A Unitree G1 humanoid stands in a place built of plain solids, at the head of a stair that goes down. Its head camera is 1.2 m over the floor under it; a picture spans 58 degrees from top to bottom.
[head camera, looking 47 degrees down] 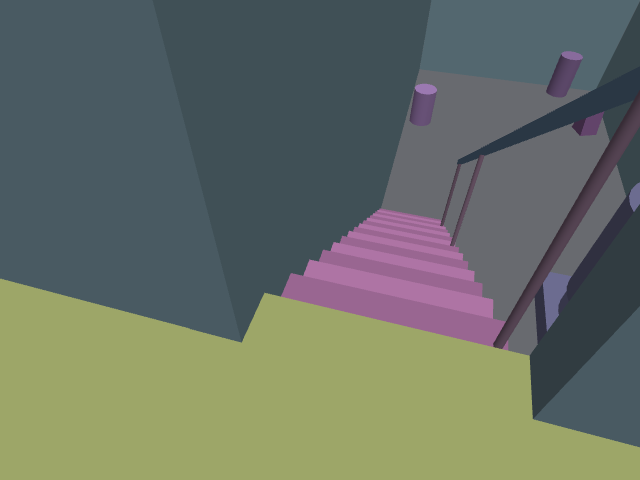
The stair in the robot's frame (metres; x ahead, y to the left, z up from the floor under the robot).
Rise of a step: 0.20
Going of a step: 0.25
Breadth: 0.86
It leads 16 degrees to the right of straight ahead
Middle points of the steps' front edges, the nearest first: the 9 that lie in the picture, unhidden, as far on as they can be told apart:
0.76 -0.22 0.00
1.00 -0.29 -0.20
1.24 -0.36 -0.39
1.48 -0.43 -0.59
1.72 -0.50 -0.79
1.96 -0.57 -0.99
2.20 -0.63 -1.18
2.44 -0.70 -1.38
2.68 -0.77 -1.58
